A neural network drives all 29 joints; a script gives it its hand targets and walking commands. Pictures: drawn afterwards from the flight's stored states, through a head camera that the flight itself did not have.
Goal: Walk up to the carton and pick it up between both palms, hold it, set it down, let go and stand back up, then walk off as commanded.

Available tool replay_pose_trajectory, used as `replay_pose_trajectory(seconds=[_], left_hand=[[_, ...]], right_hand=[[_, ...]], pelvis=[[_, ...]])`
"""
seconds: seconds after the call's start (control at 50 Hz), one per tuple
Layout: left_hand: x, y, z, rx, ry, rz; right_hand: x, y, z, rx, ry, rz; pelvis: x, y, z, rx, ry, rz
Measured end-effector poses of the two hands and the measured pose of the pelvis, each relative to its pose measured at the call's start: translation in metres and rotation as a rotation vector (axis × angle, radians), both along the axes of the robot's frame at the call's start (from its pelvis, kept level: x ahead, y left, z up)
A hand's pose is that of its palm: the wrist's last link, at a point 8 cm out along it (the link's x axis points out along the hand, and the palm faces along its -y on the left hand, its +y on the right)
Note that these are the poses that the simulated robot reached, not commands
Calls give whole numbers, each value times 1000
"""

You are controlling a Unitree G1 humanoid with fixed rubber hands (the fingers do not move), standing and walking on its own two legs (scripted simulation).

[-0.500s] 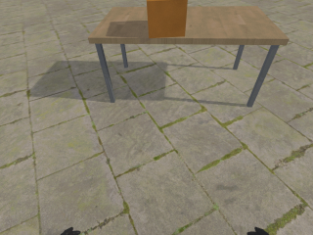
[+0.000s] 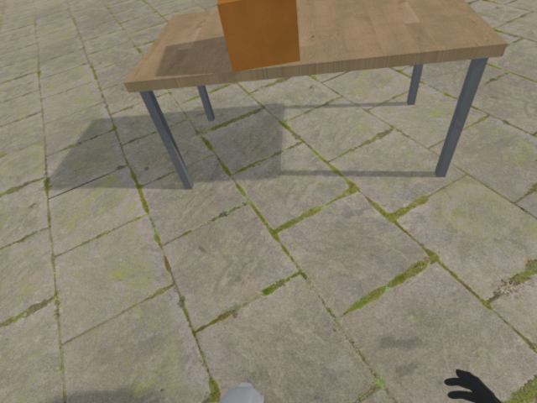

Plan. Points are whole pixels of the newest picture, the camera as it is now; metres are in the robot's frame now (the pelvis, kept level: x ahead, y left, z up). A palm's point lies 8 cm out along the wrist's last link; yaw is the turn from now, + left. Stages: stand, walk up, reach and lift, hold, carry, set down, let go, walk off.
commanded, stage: walk up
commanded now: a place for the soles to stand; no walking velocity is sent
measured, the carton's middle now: (259, 19) +1.45 +0.05 +0.03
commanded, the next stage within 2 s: none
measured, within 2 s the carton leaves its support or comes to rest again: neither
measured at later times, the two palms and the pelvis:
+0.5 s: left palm (88, 345) +0.27 +0.37 -0.08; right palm (431, 321) +0.27 -0.23 -0.09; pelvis +0.19 +0.07 +0.00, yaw -1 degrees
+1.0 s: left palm (130, 262) +0.43 +0.33 -0.06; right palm (421, 248) +0.44 -0.28 -0.12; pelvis +0.36 +0.01 +0.00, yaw -2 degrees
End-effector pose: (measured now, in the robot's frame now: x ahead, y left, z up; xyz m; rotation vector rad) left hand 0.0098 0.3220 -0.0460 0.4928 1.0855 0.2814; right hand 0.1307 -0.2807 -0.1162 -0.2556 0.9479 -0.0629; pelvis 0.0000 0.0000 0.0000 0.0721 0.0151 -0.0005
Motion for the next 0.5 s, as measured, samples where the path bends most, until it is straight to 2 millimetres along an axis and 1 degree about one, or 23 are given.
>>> replay_pose_trajectory(seconds=[0.08,0.18,0.24,0.28,0.3,0.34,0.44,0.5], left_hand=[[22,4,-6,-10,15,0],[57,19,-23,-34,40,7],[84,30,-39,-57,49,17],[110,36,-48,-77,42,20],[125,36,-49,-90,30,6],[155,38,-47,-112,-9,-28],[227,45,-37,-151,-132,-72],[260,47,-32,-167,-169,-89]], right_hand=[[43,6,4,-5,-29,9],[109,24,10,-20,-82,35],[150,37,13,-40,-119,51],[167,45,15,-55,-119,66],[171,48,17,-60,-118,68],[171,52,21,-68,-102,56],[152,51,29,-97,-19,8],[143,51,28,-101,26,-10]], pelvis=[[26,6,-3,-16,4,-2],[62,21,-11,-47,29,-3],[91,33,-19,-70,33,-3],[107,42,-20,-53,21,5],[114,46,-19,-55,6,4],[130,53,-14,-65,-18,-1],[167,62,-2,-90,-78,-18],[186,65,0,-93,-110,-24]])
